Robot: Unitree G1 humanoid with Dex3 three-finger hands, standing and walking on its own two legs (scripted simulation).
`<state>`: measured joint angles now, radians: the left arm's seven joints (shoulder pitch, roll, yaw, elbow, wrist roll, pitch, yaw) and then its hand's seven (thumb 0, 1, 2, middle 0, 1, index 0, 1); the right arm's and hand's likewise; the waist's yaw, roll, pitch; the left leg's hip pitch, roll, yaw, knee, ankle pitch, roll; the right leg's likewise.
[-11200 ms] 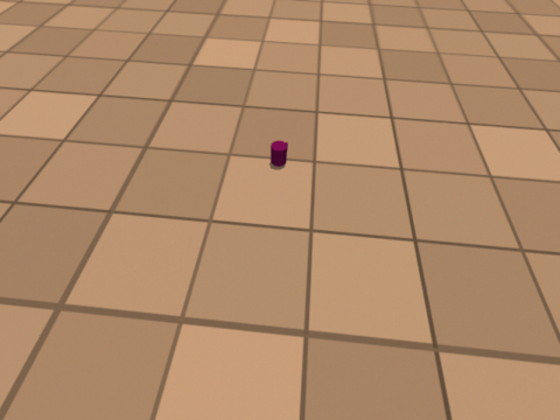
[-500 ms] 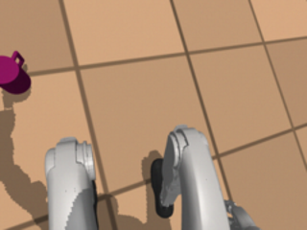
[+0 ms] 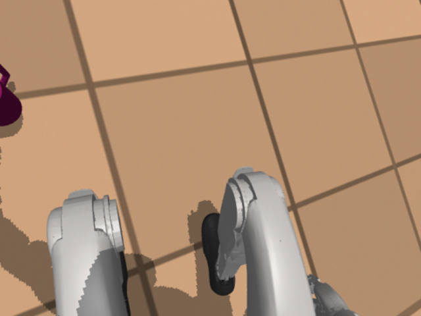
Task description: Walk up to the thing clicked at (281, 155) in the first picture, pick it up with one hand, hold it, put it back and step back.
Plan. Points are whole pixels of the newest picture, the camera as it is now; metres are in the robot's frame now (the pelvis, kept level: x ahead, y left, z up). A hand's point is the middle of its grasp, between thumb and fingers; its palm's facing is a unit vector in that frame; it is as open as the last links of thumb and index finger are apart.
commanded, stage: rise first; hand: left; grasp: from above
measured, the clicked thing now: out of the picture +0.52 +0.37 -0.27
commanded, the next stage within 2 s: approach in 1.54 s
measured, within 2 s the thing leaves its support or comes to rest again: neither
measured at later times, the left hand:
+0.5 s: hand out of the picture +0.45 +0.41 -0.16, palm faces -0.46 -0.10 -0.88, open 14.0 cm
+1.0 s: hand out of the picture +0.45 +0.41 -0.16, palm faces -0.46 -0.09 -0.88, open 13.7 cm
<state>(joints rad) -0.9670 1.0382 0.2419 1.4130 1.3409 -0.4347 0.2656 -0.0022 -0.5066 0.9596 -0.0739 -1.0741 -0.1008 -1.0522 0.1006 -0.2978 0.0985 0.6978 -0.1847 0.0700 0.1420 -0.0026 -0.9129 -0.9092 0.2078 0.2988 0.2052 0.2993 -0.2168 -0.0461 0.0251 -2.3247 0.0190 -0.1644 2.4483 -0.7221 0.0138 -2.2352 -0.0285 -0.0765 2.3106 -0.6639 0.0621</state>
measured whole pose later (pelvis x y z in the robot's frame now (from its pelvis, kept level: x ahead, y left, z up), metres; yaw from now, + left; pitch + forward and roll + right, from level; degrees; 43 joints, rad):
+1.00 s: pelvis -0.01 +0.01 -0.01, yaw -1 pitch +32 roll -13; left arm -1.03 1.10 0.21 1.45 1.35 -0.41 0.25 0.00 -0.49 0.98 -0.18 -0.96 -0.16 -0.99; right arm 0.13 -0.30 0.15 0.67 -0.16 0.07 0.15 0.00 -0.91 -0.91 0.21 0.30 0.21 0.30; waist -0.26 -0.05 0.04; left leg -2.36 0.01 -0.18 2.47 -0.70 0.03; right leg -2.24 -0.02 -0.09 2.31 -0.64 0.07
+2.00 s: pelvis -0.01 +0.01 -0.01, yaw -2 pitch +33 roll -14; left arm -1.17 1.08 0.12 1.47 1.39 -0.35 0.26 0.00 -0.53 1.03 -0.12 -1.01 -0.12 -1.02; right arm 0.15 -0.30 0.17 0.63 -0.15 0.05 0.14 0.00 -0.90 -0.90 0.21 0.30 0.21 0.30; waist -0.32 -0.06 0.03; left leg -2.37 0.01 -0.18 2.46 -0.68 0.03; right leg -2.26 -0.02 -0.09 2.30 -0.63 0.06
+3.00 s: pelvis -0.01 +0.01 -0.01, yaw -3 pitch +31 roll -15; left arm -1.15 1.15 0.13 1.58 1.38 -0.35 0.34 0.00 -0.49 1.15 -0.11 -1.13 -0.11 -1.14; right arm 0.13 -0.31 0.26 0.60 -0.17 0.02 0.13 0.00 -0.90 -0.90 0.21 0.30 0.21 0.30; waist -0.36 -0.10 0.11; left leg -2.37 0.01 -0.20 2.49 -0.69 0.04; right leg -2.25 -0.01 -0.11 2.30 -0.62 0.06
